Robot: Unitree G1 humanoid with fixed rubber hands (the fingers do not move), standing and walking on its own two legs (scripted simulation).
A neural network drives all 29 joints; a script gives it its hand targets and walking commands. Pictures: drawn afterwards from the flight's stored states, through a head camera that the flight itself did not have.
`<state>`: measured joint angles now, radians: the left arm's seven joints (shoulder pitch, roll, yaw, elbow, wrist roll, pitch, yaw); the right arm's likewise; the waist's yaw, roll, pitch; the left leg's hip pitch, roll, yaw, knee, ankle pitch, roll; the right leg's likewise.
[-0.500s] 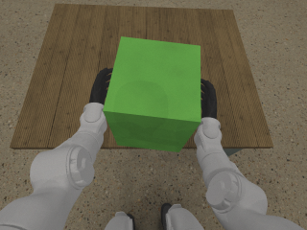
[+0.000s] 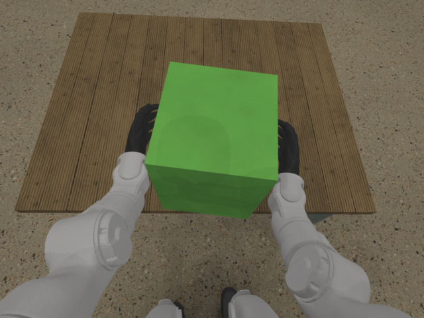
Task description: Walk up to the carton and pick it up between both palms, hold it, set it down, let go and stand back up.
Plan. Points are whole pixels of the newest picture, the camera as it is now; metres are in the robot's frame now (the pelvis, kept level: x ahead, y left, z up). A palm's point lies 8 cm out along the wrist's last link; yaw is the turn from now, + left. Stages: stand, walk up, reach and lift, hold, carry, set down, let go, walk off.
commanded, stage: reach and lift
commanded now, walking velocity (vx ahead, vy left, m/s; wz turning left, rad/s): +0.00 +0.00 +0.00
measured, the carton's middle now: (213, 149) +0.43 -0.04 -0.04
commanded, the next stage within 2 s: none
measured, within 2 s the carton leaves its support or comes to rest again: leaves its support in 1.78 s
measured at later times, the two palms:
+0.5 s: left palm (138, 145) +0.44 +0.11 -0.01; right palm (286, 165) +0.38 -0.17 -0.01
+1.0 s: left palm (138, 145) +0.44 +0.11 +0.00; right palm (285, 166) +0.37 -0.17 -0.01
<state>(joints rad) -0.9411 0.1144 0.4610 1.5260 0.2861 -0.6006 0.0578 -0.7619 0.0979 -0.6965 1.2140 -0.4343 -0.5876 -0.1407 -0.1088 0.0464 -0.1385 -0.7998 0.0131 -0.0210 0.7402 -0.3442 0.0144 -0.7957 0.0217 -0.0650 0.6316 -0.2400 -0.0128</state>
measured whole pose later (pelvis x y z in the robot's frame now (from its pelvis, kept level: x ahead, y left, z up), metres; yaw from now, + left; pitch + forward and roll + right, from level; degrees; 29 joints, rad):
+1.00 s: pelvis -0.01 -0.01 -0.01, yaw +1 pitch +26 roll -3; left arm -1.00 0.16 0.35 1.60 0.21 -0.63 0.05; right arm -0.79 0.09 -0.66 1.29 -0.40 -0.67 -0.19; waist -0.10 0.05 -0.19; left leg -0.90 0.03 -0.03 0.79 -0.35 0.00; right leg -0.89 0.02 -0.10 0.68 -0.25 -0.03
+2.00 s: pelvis +0.01 +0.01 +0.01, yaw +1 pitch +20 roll -4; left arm -0.75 0.14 -0.15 1.27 -0.23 -0.35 0.16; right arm -0.61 -0.03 0.02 0.94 0.13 -0.19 -0.26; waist -0.10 0.12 -0.30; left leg -0.73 0.00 -0.08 0.72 -0.35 0.02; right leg -0.70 0.03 -0.07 0.57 -0.23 0.00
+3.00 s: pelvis +0.00 +0.00 +0.04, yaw +2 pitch -1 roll -2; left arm -0.54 -0.01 0.17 0.44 0.15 0.36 0.12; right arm -0.58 -0.06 -0.01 0.60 0.16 0.22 -0.21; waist -0.09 -0.02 -0.06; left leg -0.15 -0.02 -0.08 0.39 -0.22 0.01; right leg -0.13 0.02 -0.03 0.26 -0.12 0.00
